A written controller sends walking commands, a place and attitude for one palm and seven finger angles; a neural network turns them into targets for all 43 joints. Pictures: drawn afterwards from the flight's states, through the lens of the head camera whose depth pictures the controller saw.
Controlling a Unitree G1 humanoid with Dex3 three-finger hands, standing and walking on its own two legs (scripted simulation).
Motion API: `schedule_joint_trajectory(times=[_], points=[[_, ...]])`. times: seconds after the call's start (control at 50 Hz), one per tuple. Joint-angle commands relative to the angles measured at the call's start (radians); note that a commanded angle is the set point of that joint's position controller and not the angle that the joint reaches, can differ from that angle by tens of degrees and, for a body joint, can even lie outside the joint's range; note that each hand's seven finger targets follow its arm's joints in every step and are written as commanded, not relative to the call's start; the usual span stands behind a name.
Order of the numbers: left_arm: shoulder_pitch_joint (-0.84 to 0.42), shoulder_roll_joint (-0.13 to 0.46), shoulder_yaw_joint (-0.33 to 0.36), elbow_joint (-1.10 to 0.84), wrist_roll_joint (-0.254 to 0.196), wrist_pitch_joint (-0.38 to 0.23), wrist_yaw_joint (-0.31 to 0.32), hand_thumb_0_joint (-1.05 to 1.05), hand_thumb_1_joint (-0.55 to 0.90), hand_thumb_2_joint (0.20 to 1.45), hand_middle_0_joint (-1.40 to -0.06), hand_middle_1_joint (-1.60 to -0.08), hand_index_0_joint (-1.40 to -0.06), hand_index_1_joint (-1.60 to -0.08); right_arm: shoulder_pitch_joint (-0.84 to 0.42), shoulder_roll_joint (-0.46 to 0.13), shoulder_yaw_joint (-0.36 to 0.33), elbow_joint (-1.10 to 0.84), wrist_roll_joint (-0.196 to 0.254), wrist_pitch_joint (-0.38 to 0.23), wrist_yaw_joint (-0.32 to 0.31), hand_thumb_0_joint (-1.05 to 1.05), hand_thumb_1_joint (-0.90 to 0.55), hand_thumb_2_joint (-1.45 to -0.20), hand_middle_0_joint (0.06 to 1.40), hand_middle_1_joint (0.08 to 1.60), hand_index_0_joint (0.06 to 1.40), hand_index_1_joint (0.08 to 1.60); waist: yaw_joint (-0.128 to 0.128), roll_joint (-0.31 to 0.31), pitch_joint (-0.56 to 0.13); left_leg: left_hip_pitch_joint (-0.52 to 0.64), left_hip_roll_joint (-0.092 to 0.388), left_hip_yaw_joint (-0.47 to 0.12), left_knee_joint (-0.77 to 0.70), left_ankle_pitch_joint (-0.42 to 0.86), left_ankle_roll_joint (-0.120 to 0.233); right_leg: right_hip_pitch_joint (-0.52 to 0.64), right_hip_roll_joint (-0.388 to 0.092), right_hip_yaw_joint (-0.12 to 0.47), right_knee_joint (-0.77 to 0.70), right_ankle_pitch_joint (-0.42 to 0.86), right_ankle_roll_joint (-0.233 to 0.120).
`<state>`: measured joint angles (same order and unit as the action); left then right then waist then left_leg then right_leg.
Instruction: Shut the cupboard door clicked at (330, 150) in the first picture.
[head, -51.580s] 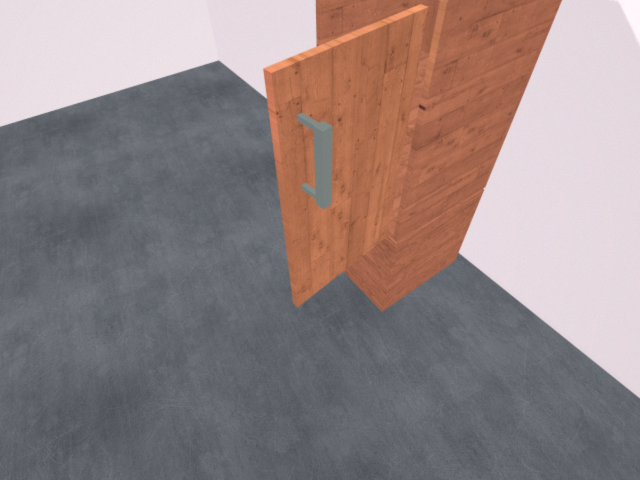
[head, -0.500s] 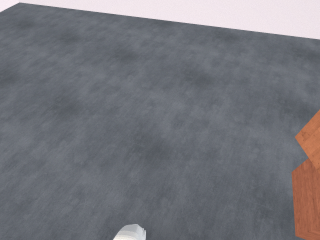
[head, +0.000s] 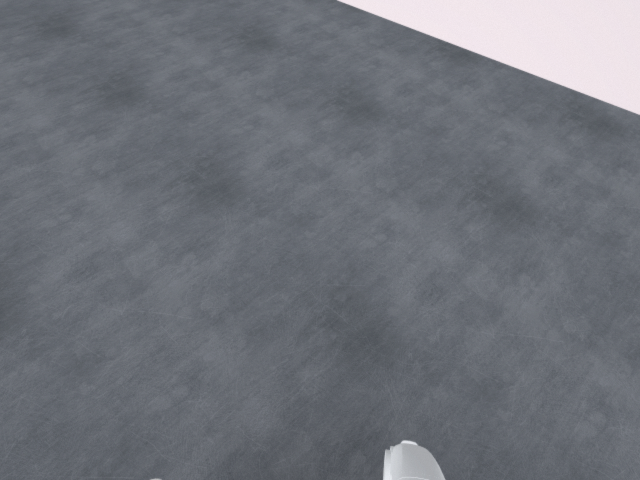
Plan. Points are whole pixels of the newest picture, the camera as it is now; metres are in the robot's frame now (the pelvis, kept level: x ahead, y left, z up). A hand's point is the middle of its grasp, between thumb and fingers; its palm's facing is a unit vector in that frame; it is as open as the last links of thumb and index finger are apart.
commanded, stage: walk to a spot facing it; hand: left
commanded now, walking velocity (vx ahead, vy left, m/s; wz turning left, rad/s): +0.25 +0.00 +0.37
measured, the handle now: out of the picture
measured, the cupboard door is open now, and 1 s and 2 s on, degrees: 27 27 27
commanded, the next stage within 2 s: turn to face it in 0.04 s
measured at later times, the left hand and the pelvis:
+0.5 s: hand (241, 407) +0.23 +0.14 -0.16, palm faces +0.03 -0.98 -0.22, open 7.1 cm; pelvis +0.17 -0.05 +0.00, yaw -2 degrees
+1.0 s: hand (262, 316) +0.38 +0.13 -0.16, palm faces -0.31 -0.91 -0.28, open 7.4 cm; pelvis +0.21 -0.05 -0.01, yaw -21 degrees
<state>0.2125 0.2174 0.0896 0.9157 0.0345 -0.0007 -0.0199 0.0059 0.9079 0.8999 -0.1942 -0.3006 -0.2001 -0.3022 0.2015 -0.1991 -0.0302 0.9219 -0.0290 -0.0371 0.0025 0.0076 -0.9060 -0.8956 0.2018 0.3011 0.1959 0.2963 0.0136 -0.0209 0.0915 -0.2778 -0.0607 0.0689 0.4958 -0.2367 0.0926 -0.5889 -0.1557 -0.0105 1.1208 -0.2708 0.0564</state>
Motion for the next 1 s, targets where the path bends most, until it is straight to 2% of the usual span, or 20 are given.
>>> schedule_joint_trajectory(times=[0.0,0.14,0.2,0.22,0.24,0.28,0.32,0.36,0.5,0.54,0.56,0.6,0.62,0.68,0.74,0.86,0.92,0.94,0.96,0.98], points=[[-0.017,0.054,0.004,-0.079,0.0,-0.015,-0.001,0.0,0.9,0.9,-0.2,-0.3,-0.2,-0.3,0.092,-0.147,-0.047,-0.025,0.008,-0.022,-0.016,0.0,-0.9,-0.9,0.2,0.3,0.2,0.3,-0.03,0.085,-0.056,0.088,0.267,-0.281,-0.288,0.062,0.117,-0.039,0.008,0.001,-0.148,0.088,0.018],[-0.114,0.046,-0.013,-0.122,-0.006,-0.023,0.001,0.0,0.9,0.9,-0.2,-0.3,-0.2,-0.3,0.148,-0.135,-0.052,0.023,0.001,-0.011,-0.021,0.0,-0.9,-0.9,0.2,0.3,0.2,0.3,-0.043,0.109,-0.067,0.164,0.25,-0.238,-0.164,0.341,0.089,0.127,0.1,-0.049,-0.465,0.105,-0.004],[0.068,0.073,-0.017,-0.042,-0.006,-0.043,0.016,0.0,0.9,0.9,-0.2,-0.3,-0.2,-0.3,0.177,-0.092,-0.037,0.064,0.013,-0.011,-0.027,0.0,-0.9,-0.9,0.2,0.3,0.2,0.3,0.031,0.039,-0.145,0.106,0.189,-0.153,0.042,0.385,0.005,0.482,0.109,-0.033,-0.664,0.275,-0.049],[0.168,0.127,-0.004,-0.004,-0.002,-0.052,0.027,0.0,0.9,0.9,-0.2,-0.3,-0.2,-0.3,0.199,-0.058,-0.031,0.066,0.019,-0.017,-0.024,0.0,-0.9,-0.9,0.2,0.3,0.2,0.3,0.062,-0.077,-0.207,-0.052,0.128,-0.093,0.21,0.222,-0.036,0.691,-0.027,0.125,-0.639,0.501,-0.108],[0.237,0.185,0.004,0.024,-0.001,-0.053,0.033,0.0,0.9,0.9,-0.2,-0.3,-0.2,-0.3,0.249,-0.04,-0.031,0.059,0.021,-0.016,-0.024,0.0,-0.9,-0.9,0.2,0.3,0.2,0.3,0.056,-0.179,-0.251,-0.177,0.004,-0.009,0.432,-0.235,-0.079,0.795,-0.228,0.336,-0.689,0.732,-0.233],[0.17,0.143,-0.006,0.024,-0.015,-0.053,0.041,0.0,0.9,0.9,-0.2,-0.3,-0.2,-0.3,0.197,-0.057,-0.024,0.053,0.019,-0.002,-0.038,0.0,-0.9,-0.9,0.2,0.3,0.2,0.3,0.041,-0.265,-0.238,-0.234,0.073,-0.091,0.618,-0.382,-0.099,0.711,-0.234,0.39,-0.733,0.879,-0.323],[0.073,0.1,-0.009,0.001,-0.014,-0.033,0.051,0.0,0.9,0.9,-0.2,-0.3,-0.2,-0.3,0.117,-0.043,-0.019,0.044,0.022,0.014,-0.034,0.0,-0.9,-0.9,0.2,0.3,0.2,0.3,0.008,-0.095,-0.144,-0.217,0.115,-0.082,0.575,-0.289,-0.114,0.557,-0.159,0.258,-0.746,0.806,-0.298],[0.033,0.098,-0.006,-0.006,-0.012,-0.029,0.048,0.0,0.9,0.9,-0.2,-0.3,-0.2,-0.3,0.117,-0.012,-0.013,0.043,0.017,0.04,-0.029,0.0,-0.9,-0.9,0.2,0.3,0.2,0.3,-0.025,-0.079,-0.135,-0.151,0.116,-0.051,0.517,-0.23,-0.129,0.431,-0.111,0.194,-0.776,0.722,-0.264],[0.013,0.128,0.024,-0.019,-0.006,0.0,0.039,0.0,0.9,0.9,-0.2,-0.3,-0.2,-0.3,0.052,-0.029,-0.027,-0.027,0.018,0.052,-0.031,0.0,-0.9,-0.9,0.2,0.3,0.2,0.3,-0.023,-0.124,-0.154,-0.056,0.082,-0.045,0.229,-0.131,-0.139,0.355,-0.043,0.275,-0.768,0.39,-0.228],[-0.015,0.131,0.027,-0.032,-0.014,0.011,0.036,0.0,0.9,0.9,-0.2,-0.3,-0.2,-0.3,0.082,-0.053,-0.028,-0.027,0.021,0.041,-0.037,0.0,-0.9,-0.9,0.2,0.3,0.2,0.3,-0.054,-0.116,-0.16,0.082,0.08,-0.047,0.053,-0.024,-0.138,0.278,-0.014,0.281,-0.722,0.314,-0.184],[-0.025,0.11,0.021,-0.042,-0.02,0.015,0.034,0.0,0.9,0.9,-0.2,-0.3,-0.2,-0.3,0.103,-0.087,-0.032,-0.021,0.019,0.031,-0.042,0.0,-0.9,-0.9,0.2,0.3,0.2,0.3,-0.064,-0.062,-0.168,0.198,0.125,-0.067,-0.06,0.024,-0.126,0.194,0.037,0.253,-0.672,0.227,-0.143],[-0.003,0.05,0.008,-0.071,-0.027,0.02,0.019,0.0,0.9,0.9,-0.2,-0.3,-0.2,-0.3,0.116,-0.225,-0.056,-0.052,0.002,0.029,-0.049,0.0,-0.9,-0.9,0.2,0.3,0.2,0.3,-0.069,0.295,-0.144,0.223,0.502,-0.407,-0.213,0.154,0.048,0.03,0.211,0.026,-0.321,-0.296,-0.045],[-0.022,0.084,0.015,-0.072,-0.015,0.031,0.016,0.0,0.9,0.9,-0.2,-0.3,-0.2,-0.3,0.084,-0.215,-0.053,-0.057,-0.006,0.029,-0.05,0.0,-0.9,-0.9,0.2,0.3,0.2,0.3,-0.068,0.241,-0.112,0.16,0.525,-0.397,-0.231,0.166,0.093,0.025,0.183,0.041,-0.147,-0.327,-0.036],[0.005,0.084,0.028,-0.053,-0.013,0.046,-0.005,0.0,0.9,0.9,-0.2,-0.3,-0.2,-0.3,-0.031,-0.177,-0.041,-0.095,-0.005,0.032,-0.054,0.0,-0.9,-0.9,0.2,0.3,0.2,0.3,-0.006,0.169,-0.082,0.124,0.424,-0.18,-0.181,0.323,0.07,0.022,0.128,0.03,0.009,-0.212,-0.012],[-0.014,0.064,0.018,-0.068,-0.016,0.052,-0.012,0.0,0.9,0.9,-0.2,-0.3,-0.2,-0.3,-0.007,-0.175,-0.044,-0.084,-0.004,0.032,-0.052,0.0,-0.9,-0.9,0.2,0.3,0.2,0.3,-0.019,0.181,-0.121,0.205,0.397,-0.062,-0.13,0.458,0.052,0.051,0.119,-0.019,-0.106,-0.182,-0.001],[-0.061,0.062,0.011,-0.102,-0.01,0.047,-0.018,0.0,0.9,0.9,-0.2,-0.3,-0.2,-0.3,0.009,-0.21,-0.066,-0.069,-0.004,0.045,-0.038,0.0,-0.9,-0.9,0.2,0.3,0.2,0.3,-0.043,0.24,-0.095,0.176,0.418,0.014,-0.073,0.42,0.025,0.182,0.143,-0.093,-0.355,-0.138,-0.024],[0.038,0.102,0.022,-0.084,-0.008,0.037,-0.015,0.0,0.9,0.9,-0.2,-0.3,-0.2,-0.3,-0.039,-0.222,-0.072,-0.084,0.004,0.052,-0.03,0.0,-0.9,-0.9,0.2,0.3,0.2,0.3,0.026,0.164,-0.12,0.063,0.385,0.074,0.095,0.275,-0.049,0.399,0.147,-0.098,-0.603,0.079,-0.052],[0.103,0.181,0.035,-0.069,-0.001,0.025,-0.008,0.0,0.9,0.9,-0.2,-0.3,-0.2,-0.3,-0.042,-0.185,-0.068,-0.102,0.013,0.053,-0.023,0.0,-0.9,-0.9,0.2,0.3,0.2,0.3,0.059,-0.022,-0.153,-0.063,0.301,0.135,0.296,0.086,-0.109,0.538,0.019,0.064,-0.714,0.24,-0.099],[0.144,0.277,0.049,-0.059,0.0,0.013,0.006,0.0,0.9,0.9,-0.2,-0.3,-0.2,-0.3,-0.083,-0.111,-0.047,-0.15,0.017,0.055,-0.018,0.0,-0.9,-0.9,0.2,0.3,0.2,0.3,0.081,-0.289,-0.136,-0.318,0.133,0.121,0.543,-0.404,-0.159,0.606,-0.206,0.402,-0.77,0.56,-0.22],[0.168,0.291,0.044,-0.058,-0.016,0.017,0.018,0.0,0.9,0.9,-0.2,-0.3,-0.2,-0.3,-0.097,-0.135,-0.041,-0.162,0.017,0.072,-0.027,0.0,-0.9,-0.9,0.2,0.3,0.2,0.3,0.087,-0.204,-0.148,-0.327,0.141,-0.038,0.666,-0.407,-0.153,0.538,-0.251,0.43,-0.787,0.531,-0.284]])
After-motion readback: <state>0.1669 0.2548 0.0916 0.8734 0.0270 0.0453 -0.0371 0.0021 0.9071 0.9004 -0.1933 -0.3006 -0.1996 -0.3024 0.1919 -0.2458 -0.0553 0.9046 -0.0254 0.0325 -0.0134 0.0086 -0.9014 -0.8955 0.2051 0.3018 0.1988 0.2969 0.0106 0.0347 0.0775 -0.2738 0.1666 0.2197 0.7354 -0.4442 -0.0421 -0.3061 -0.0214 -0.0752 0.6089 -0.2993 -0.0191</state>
